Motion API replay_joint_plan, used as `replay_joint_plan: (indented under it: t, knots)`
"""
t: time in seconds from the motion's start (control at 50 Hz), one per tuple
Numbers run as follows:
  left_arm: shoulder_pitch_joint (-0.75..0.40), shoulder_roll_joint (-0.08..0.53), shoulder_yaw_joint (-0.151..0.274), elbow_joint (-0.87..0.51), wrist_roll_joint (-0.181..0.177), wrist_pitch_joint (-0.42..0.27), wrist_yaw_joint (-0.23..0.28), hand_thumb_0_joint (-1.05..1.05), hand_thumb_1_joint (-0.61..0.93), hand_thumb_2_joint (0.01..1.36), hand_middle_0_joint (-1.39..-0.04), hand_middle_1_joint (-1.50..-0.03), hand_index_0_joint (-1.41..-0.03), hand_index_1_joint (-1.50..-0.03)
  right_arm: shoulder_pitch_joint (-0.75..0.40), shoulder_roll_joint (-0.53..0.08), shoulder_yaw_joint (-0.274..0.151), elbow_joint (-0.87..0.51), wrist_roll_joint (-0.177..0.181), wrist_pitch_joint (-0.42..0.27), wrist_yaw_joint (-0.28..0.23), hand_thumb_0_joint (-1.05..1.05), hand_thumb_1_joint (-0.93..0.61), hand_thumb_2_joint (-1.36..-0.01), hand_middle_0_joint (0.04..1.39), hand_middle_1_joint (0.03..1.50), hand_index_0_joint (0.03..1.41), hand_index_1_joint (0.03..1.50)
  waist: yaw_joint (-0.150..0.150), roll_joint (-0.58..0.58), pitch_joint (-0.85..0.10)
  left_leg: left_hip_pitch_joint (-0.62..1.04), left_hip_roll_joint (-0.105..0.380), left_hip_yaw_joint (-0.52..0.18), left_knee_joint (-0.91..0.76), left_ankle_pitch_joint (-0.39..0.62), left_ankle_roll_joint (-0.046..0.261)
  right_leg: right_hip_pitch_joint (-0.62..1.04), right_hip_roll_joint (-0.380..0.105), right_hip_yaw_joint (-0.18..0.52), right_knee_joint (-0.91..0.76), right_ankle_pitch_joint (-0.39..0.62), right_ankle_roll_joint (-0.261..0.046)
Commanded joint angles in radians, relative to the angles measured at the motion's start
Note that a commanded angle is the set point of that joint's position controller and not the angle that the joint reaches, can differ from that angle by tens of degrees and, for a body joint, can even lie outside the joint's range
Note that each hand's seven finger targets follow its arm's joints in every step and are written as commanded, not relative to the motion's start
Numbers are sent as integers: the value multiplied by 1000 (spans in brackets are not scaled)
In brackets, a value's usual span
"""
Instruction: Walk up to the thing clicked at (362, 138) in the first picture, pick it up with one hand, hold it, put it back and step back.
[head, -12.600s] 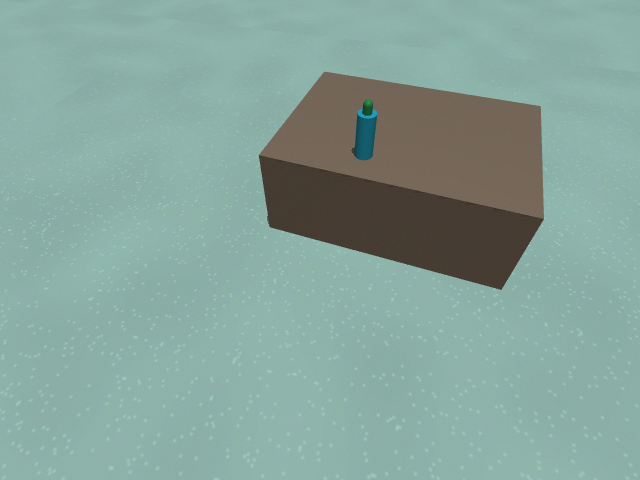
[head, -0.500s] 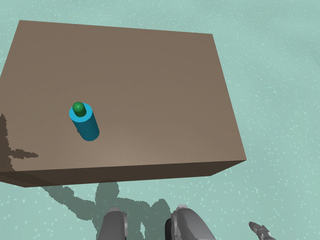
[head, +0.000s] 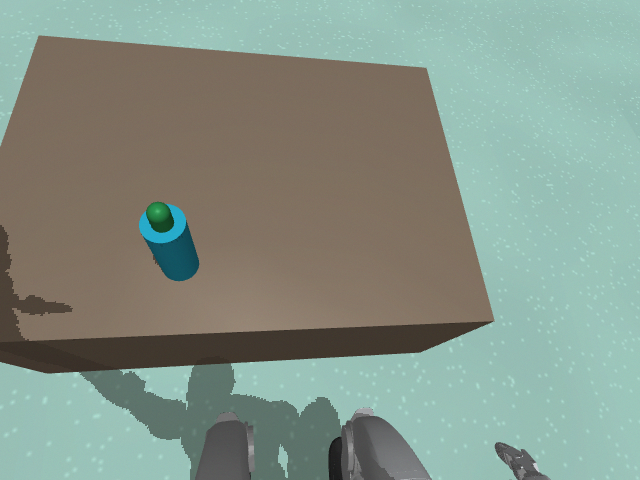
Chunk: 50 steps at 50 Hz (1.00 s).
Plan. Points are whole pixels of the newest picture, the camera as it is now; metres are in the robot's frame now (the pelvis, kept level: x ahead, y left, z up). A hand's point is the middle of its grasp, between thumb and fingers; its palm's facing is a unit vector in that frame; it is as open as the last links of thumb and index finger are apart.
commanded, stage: go down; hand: left
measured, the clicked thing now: (170, 240) +0.49 +0.20 -0.18
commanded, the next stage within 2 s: approach in 1.90 s
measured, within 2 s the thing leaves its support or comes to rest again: neither
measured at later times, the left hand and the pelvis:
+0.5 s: hand out of the picture +0.42 +0.41 +0.08, palm faces +0.25 -0.97 +0.01, open 17.1 cm; pelvis +0.00 +0.00 +0.00, yaw +0 degrees
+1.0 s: hand out of the picture +0.43 +0.41 +0.08, palm faces +0.25 -0.97 +0.00, open 17.1 cm; pelvis +0.00 +0.00 -0.01, yaw +0 degrees
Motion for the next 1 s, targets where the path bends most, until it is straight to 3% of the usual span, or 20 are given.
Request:
replay_joint_plan:
  t: [0.0, 0.1, 0.16, 0.24, 0.34, 0.48, 0.5, 0.54, 0.6, 0.64, 0.68, 0.74, 0.82, 0.84, 0.86, 0.92, 0.94, 0.98]
  knots:
    - [-293, 410, 38, -202, -41, -69, -8, 0, -427, 39, -53, -30, -45, -33, 145, -219, -84, -48, -1, -20, -22, 0, -896, -897, 200, 300, 200, 300, 21, 290, -452, 488, -12, -39, -161, 447, -17, 57, 33, -1, -88, 229, -69]
    - [-304, 421, 37, -193, -41, -66, -9, 0, -445, 35, -60, -31, -49, -37, 153, -215, -78, -49, -1, -18, -20, 0, -900, -898, 200, 300, 200, 300, 21, 248, -456, 433, -23, -22, -141, 426, -2, 104, 30, 12, -103, 251, -64]
    - [-299, 433, 46, -204, -43, -73, -8, 0, -415, 37, -57, -31, -49, -34, 148, -218, -79, -50, 0, -18, -19, 0, -896, -897, 201, 300, 200, 300, 34, 293, -466, 467, -19, -32, -151, 432, -14, 65, 30, 4, -89, 220, -69]
    - [-299, 443, 59, -185, -44, -75, -8, 0, -419, 55, -54, -33, -42, -40, 165, -214, -73, -43, -2, -16, -19, 0, -897, -898, 201, 300, 200, 300, 22, 273, -486, 458, -19, -32, -126, 500, -10, 89, 31, 5, -82, 279, -66]
    - [-296, 446, 61, -237, -49, -73, -11, 0, -419, 58, -52, -36, -41, -43, 165, -223, -80, -43, -2, -14, -17, 0, -898, -898, 200, 300, 200, 300, 37, 314, -519, 521, -14, -39, -129, 555, -18, 57, 31, -1, -76, 282, -69]
    - [-312, 420, 47, -192, -49, -66, 0, 0, -417, 54, -48, -33, -40, -37, 158, -217, -77, -46, 1, -17, -19, 0, -896, -897, 201, 300, 200, 300, 18, 263, -456, 454, -17, -36, -143, 428, -10, 60, 33, 3, -87, 223, -68]
    - [-334, 435, 47, -215, -45, -70, -1, 0, -414, 56, -48, -36, -40, -40, 159, -218, -79, -45, 2, -16, -20, 0, -895, -897, 201, 300, 200, 300, 26, 286, -449, 453, -17, -34, -146, 414, -12, 45, 33, 6, -86, 212, -69]
    - [-303, 424, 40, -171, -39, -64, 0, 0, -422, 56, -50, -36, -42, -41, 165, -221, -77, -42, 0, -15, -22, 0, -894, -897, 201, 300, 200, 300, 16, 266, -456, 461, -14, -37, -137, 460, -11, 45, 33, 0, -83, 239, -68]
    - [-323, 447, 50, -189, -38, -72, -5, 0, -436, 54, -54, -39, -44, -45, 170, -218, -71, -36, -4, -14, -16, 0, -898, -898, 201, 300, 200, 300, 30, 305, -467, 483, -11, -48, -132, 518, -19, 26, 32, -6, -69, 250, -70]
    - [-323, 432, 36, -185, -35, -73, -6, 0, -435, 57, -50, -40, -42, -44, 163, -221, -75, -45, -2, -14, -16, 0, -896, -897, 201, 300, 200, 300, 18, 282, -473, 487, -11, -42, -134, 481, -14, 34, 34, -2, -75, 239, -69]
    - [-363, 470, 56, -228, -41, -81, -2, 0, -423, 54, -50, -35, -41, -40, 166, -220, -72, -45, -5, -13, -17, 0, -894, -896, 201, 300, 200, 300, 24, 308, -511, 493, -16, -35, -127, 477, -13, 57, 30, 7, -77, 247, -68]
    - [-345, 451, 47, -178, -35, -67, -2, 0, -453, 59, -48, -41, -41, -45, 164, -223, -72, -42, -2, -12, -17, 0, -896, -897, 201, 300, 200, 300, 13, 308, -475, 496, -10, -47, -139, 461, -20, 16, 34, -3, -73, 220, -70]
    - [-360, 480, 54, -205, -30, -65, 5, 0, -439, 47, -53, -38, -46, -41, 165, -221, -71, -51, -3, -10, -18, 0, -893, -896, 201, 300, 200, 300, 31, 305, -478, 462, -18, -36, -149, 410, -14, 60, 32, 3, -84, 206, -70]
    - [-341, 459, 52, -173, -29, -62, 3, 0, -449, 55, -49, -45, -44, -47, 163, -222, -73, -51, 0, -9, -18, 0, -896, -897, 201, 300, 200, 300, 17, 283, -466, 458, -14, -42, -146, 408, -15, 43, 35, -1, -81, 204, -70]
    - [-347, 450, 39, -187, -30, -60, 3, 0, -449, 49, -52, -44, -47, -46, 160, -219, -71, -55, 0, -9, -18, 0, -894, -896, 201, 300, 200, 300, 23, 289, -465, 456, -17, -35, -147, 402, -12, 46, 34, 4, -88, 202, -69]
    - [-312, 438, 43, -155, -36, -57, -1, 0, -452, 46, -56, -40, -49, -44, 165, -223, -69, -55, 1, -9, -18, 0, -899, -897, 201, 300, 200, 300, 18, 271, -466, 464, -13, -45, -132, 478, -15, 31, 35, -4, -77, 240, -69]
    - [-325, 462, 52, -180, -33, -62, -3, 0, -443, 53, -53, -43, -45, -47, 172, -221, -70, -52, 0, -6, -17, 0, -897, -897, 201, 300, 200, 300, 20, 283, -473, 453, -16, -37, -123, 478, -12, 53, 33, 2, -81, 253, -67]
    - [-304, 446, 46, -172, -33, -63, -5, 0, -444, 46, -55, -44, -49, -47, 170, -218, -70, -54, 1, -7, -17, 0, -896, -897, 201, 300, 200, 300, 22, 252, -482, 435, -20, -32, -120, 475, -6, 81, 31, 5, -81, 266, -65]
